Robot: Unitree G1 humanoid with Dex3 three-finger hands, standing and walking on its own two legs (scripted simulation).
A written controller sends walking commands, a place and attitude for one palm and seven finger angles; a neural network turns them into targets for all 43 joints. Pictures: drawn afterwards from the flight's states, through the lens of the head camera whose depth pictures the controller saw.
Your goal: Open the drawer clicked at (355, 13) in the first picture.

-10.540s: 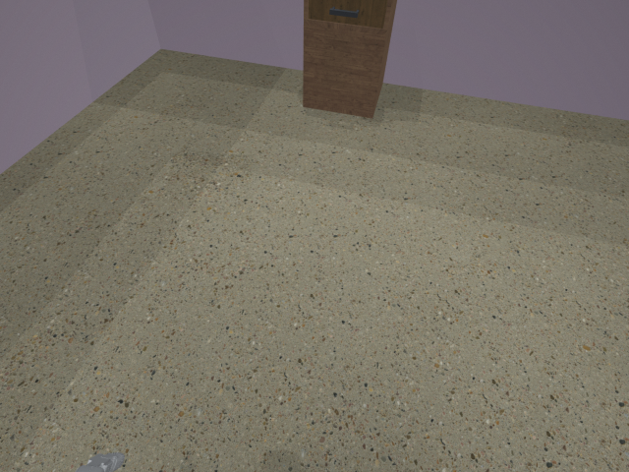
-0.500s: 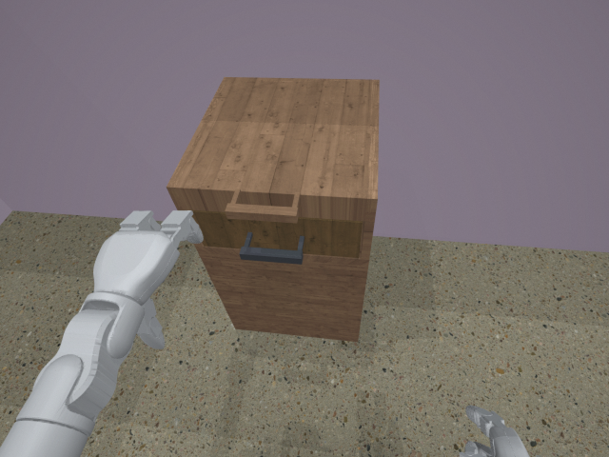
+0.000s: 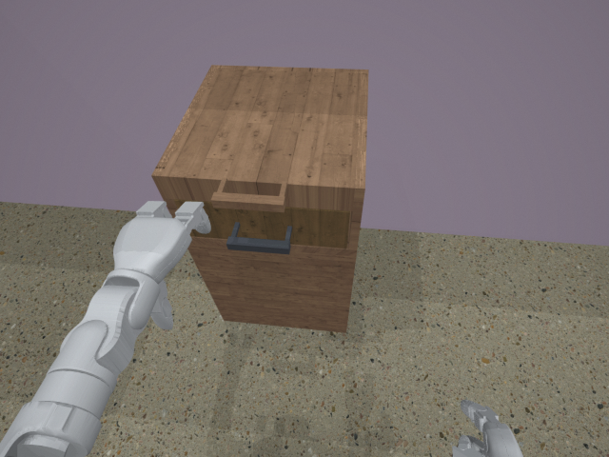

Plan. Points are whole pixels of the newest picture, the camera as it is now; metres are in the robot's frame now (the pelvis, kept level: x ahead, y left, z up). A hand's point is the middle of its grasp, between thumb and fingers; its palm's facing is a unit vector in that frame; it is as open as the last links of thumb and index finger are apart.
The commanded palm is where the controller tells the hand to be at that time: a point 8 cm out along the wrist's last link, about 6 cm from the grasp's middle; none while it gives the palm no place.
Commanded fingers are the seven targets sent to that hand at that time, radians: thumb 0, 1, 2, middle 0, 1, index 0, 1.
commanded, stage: move the hooked fingers above the handle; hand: left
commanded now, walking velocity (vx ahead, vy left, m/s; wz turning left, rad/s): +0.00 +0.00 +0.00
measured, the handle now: (260, 237) +0.57 +0.17 -0.19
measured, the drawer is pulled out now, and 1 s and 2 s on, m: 0.00 0.00 0.00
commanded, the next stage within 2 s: none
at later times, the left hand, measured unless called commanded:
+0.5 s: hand (204, 253) +0.41 +0.22 -0.03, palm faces -0.03 -0.04 -1.00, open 13.9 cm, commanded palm +0.40 +0.22 +0.02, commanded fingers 0.00 -0.50 0.30 -0.30 -1.20 -0.30 -1.20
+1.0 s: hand (232, 249) +0.46 +0.19 -0.08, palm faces +0.01 +0.00 -1.00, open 13.8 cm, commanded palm +0.46 +0.18 -0.05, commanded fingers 0.00 -0.50 0.30 -0.30 -1.20 -0.30 -1.20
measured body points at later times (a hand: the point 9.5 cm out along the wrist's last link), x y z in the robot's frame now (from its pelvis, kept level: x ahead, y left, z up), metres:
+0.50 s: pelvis +0.00 +0.01 -0.02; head +0.08 -0.01 +0.42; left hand +0.41 +0.22 +0.03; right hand +0.06 -0.26 -0.16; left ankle +0.00 +0.11 -0.73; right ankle +0.00 -0.09 -0.73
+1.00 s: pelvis -0.01 +0.02 -0.07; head +0.10 +0.02 +0.37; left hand +0.45 +0.19 -0.03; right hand -0.01 -0.25 -0.20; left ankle +0.00 +0.11 -0.73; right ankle +0.00 -0.09 -0.73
